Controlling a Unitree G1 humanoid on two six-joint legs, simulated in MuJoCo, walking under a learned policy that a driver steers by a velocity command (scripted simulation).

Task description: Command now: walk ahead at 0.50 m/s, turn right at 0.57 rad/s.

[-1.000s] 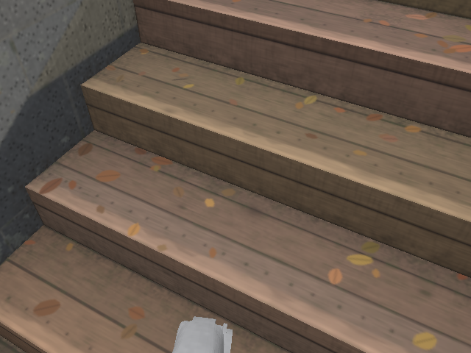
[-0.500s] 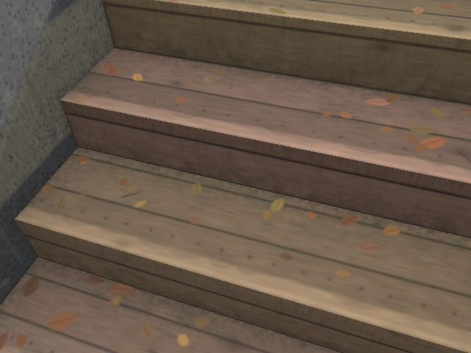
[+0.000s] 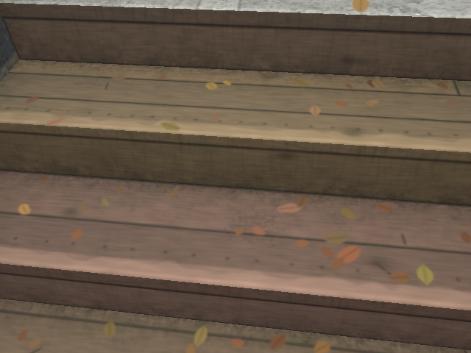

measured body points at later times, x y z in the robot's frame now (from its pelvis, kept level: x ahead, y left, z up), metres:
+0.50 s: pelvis +0.27 +0.07 +0.17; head +0.26 +0.08 +0.62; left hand +0.36 +0.31 +0.03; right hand +0.33 -0.17 +0.04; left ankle +0.33 +0.13 -0.50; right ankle +0.18 -0.09 -0.34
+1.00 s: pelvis +0.55 +0.01 +0.30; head +0.55 +0.02 +0.75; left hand +0.84 +0.13 +0.24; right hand +0.43 -0.16 +0.15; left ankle +0.38 +0.14 -0.40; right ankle +0.63 -0.09 -0.33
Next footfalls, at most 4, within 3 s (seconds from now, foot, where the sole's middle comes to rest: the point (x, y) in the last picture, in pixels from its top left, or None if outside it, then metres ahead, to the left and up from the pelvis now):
0.32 left None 0.37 0.13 -0.53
0.92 right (311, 242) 0.66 -0.10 -0.36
1.42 left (234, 105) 0.96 0.09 -0.19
1.98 right None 1.24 -0.17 -0.02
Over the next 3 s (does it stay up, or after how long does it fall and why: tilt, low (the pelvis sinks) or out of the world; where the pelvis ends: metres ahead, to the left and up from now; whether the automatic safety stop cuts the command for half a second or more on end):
stays up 1.60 -0.07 0.76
